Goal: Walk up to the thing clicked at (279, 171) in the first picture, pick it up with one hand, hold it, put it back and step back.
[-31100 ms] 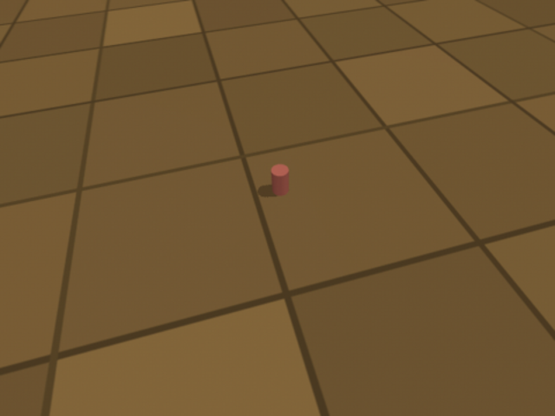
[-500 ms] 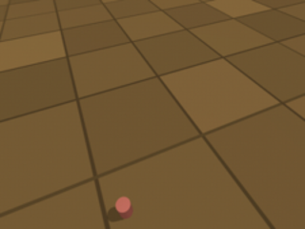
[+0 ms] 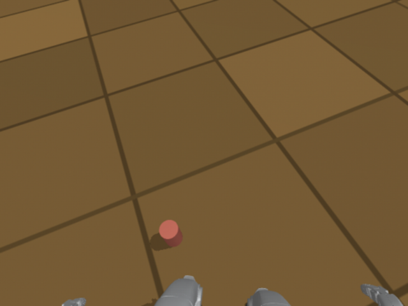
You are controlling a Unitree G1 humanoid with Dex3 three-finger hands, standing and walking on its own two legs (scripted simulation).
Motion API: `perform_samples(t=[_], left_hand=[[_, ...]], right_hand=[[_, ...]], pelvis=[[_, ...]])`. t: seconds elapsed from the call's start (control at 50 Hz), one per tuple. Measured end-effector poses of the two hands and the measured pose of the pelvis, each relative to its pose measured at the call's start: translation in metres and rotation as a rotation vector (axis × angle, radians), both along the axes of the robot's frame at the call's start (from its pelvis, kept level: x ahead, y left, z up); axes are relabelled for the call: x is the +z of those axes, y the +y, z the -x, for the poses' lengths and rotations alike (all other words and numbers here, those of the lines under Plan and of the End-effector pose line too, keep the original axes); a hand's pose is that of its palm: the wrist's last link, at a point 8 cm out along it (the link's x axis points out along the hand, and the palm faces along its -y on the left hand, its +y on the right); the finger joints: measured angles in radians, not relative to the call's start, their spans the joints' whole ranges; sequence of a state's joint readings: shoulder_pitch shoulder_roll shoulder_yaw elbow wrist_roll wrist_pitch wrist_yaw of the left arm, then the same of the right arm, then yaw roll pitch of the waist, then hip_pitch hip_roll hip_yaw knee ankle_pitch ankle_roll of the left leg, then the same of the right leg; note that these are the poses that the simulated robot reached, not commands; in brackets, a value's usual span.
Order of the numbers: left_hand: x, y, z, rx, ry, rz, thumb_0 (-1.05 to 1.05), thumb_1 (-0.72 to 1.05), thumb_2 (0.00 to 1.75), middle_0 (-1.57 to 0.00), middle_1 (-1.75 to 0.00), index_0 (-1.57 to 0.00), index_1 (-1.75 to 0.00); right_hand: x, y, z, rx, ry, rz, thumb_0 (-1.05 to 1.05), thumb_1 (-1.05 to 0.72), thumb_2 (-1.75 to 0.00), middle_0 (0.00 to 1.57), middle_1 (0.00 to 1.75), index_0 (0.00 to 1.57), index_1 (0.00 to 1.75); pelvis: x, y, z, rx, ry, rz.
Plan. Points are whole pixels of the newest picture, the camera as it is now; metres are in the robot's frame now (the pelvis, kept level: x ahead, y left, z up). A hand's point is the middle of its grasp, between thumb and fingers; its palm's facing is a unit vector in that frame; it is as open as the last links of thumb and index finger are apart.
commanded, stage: step back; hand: left
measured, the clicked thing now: (171, 233) +0.44 +0.24 -0.69
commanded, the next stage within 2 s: none
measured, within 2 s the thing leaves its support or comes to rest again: neither
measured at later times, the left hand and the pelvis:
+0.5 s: hand out of the picture +0.00 +0.32 -0.14, palm faces +0.04 -0.93 -0.36, open 7.4 cm; pelvis -0.10 +0.05 +0.02, yaw +2 degrees
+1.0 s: hand out of the picture -0.08 +0.32 -0.12, palm faces -0.03 -0.91 -0.42, open 7.4 cm; pelvis -0.22 +0.06 +0.00, yaw +0 degrees
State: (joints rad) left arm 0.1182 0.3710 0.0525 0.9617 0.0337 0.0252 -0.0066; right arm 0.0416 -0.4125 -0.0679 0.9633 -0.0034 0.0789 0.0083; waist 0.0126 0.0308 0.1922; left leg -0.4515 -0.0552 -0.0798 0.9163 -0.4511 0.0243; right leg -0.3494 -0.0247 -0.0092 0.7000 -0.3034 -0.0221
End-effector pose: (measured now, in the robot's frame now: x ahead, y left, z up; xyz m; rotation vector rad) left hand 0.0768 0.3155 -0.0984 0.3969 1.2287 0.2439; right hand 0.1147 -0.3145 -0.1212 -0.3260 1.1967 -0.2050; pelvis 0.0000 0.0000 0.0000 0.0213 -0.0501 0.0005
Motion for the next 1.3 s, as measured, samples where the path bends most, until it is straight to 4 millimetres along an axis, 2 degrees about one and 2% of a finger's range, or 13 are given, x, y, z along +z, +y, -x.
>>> perform_samples(t=[0.08,0.16,0.26,0.32,0.4,0.54,0.7,0.78,0.9,0.98,1.04,1.16,1.3], left_hand=[[0.008,-0.002,0.015,0.006,0.008,0.001,0.01,0.9,0.9,-0.21,-0.3,-0.21,-0.3],[0.009,0.005,0.014,0.006,-0.049,0.0,0.01,0.9,0.9,-0.21,-0.3,-0.21,-0.3],[-0.004,0.025,0.017,0.014,-0.143,0.02,0.01,0.9,0.9,-0.21,-0.3,-0.21,-0.3],[-0.015,0.037,0.029,0.025,-0.14,0.042,0.01,0.9,0.9,-0.21,-0.3,-0.21,-0.3],[-0.011,0.042,0.053,0.043,-0.085,0.064,0.01,0.91,0.9,-0.21,-0.3,-0.21,-0.3],[-0.008,0.047,0.097,0.03,-0.049,0.054,0.01,0.91,0.9,-0.21,-0.3,-0.21,-0.3],[-0.008,0.034,0.135,-0.029,-0.015,0.016,0.01,0.91,0.9,-0.21,-0.3,-0.21,-0.3],[0.006,0.026,0.15,-0.053,-0.041,0.017,0.01,0.91,0.9,-0.21,-0.3,-0.21,-0.3],[0.022,0.032,0.158,-0.063,-0.107,0.003,0.01,0.9,0.9,-0.21,-0.3,-0.21,-0.3],[0.018,0.042,0.163,-0.081,-0.162,0.004,0.01,0.9,0.9,-0.21,-0.3,-0.21,-0.3],[0.004,0.054,0.171,-0.08,-0.199,0.024,0.01,0.9,0.9,-0.21,-0.3,-0.21,-0.3],[-0.004,0.059,0.214,-0.057,-0.138,0.071,0.01,0.91,0.9,-0.21,-0.3,-0.21,-0.3],[-0.008,0.062,0.282,-0.048,-0.056,0.063,0.01,0.91,0.9,-0.21,-0.3,-0.21,-0.3]], right_hand=[[0.004,0.005,0.016,0.006,0.005,-0.016,0.01,-0.91,-0.9,0.2,0.3,0.21,0.3],[0.004,0.012,0.048,0.032,0.074,0.002,0.0,-0.9,-0.9,0.2,0.3,0.21,0.3],[0.002,0.027,0.083,0.076,0.138,0.051,0.01,-0.9,-0.9,0.2,0.3,0.21,0.3],[0.011,0.042,0.102,0.077,0.131,0.062,0.01,-0.9,-0.9,0.2,0.3,0.21,0.3],[0.03,0.054,0.122,0.072,0.113,0.065,0.01,-0.9,-0.9,0.2,0.3,0.21,0.3],[0.038,0.057,0.121,0.058,0.02,0.083,0.01,-0.9,-0.9,0.2,0.3,0.21,0.3],[0.009,0.051,0.134,0.023,-0.094,0.014,0.0,-0.9,-0.9,0.2,0.3,0.21,0.3],[0.007,0.056,0.158,-0.003,-0.068,-0.025,0.01,-0.9,-0.9,0.2,0.3,0.21,0.3],[0.012,0.057,0.205,0.005,-0.022,-0.011,0.01,-0.9,-0.9,0.2,0.3,0.21,0.3],[0.01,0.059,0.238,0.018,0.01,0.032,0.01,-0.9,-0.9,0.2,0.3,0.21,0.3],[0.01,0.065,0.264,0.027,0.024,0.066,0.01,-0.9,-0.9,0.2,0.3,0.21,0.3],[0.035,0.077,0.316,0.016,0.026,0.077,0.01,-0.9,-0.9,0.2,0.3,0.21,0.3],[0.049,0.065,0.34,0.01,-0.035,0.105,0.01,-0.9,-0.9,0.2,0.3,0.21,0.3]], pelvis=[[0.008,0.005,0.013,0.006,0.022,-0.005],[0.008,0.012,0.027,0.033,0.046,0.009],[-0.002,0.028,0.051,0.079,0.044,0.033],[-0.003,0.037,0.068,0.054,0.015,-0.005],[0.011,0.044,0.079,0.075,0.025,0.057],[0.014,0.049,0.104,0.017,0.038,0.046],[-0.002,0.043,0.142,-0.033,-0.001,0.05],[0.005,0.039,0.157,-0.049,0.005,0.017],[0.014,0.047,0.186,-0.041,0.035,-0.009],[0.007,0.057,0.211,-0.011,0.034,0.013],[-0.003,0.066,0.233,0.01,0.01,0.009],[0.009,0.071,0.266,-0.007,-0.001,0.041],[0.013,0.064,0.306,-0.058,0.03,0.043]])
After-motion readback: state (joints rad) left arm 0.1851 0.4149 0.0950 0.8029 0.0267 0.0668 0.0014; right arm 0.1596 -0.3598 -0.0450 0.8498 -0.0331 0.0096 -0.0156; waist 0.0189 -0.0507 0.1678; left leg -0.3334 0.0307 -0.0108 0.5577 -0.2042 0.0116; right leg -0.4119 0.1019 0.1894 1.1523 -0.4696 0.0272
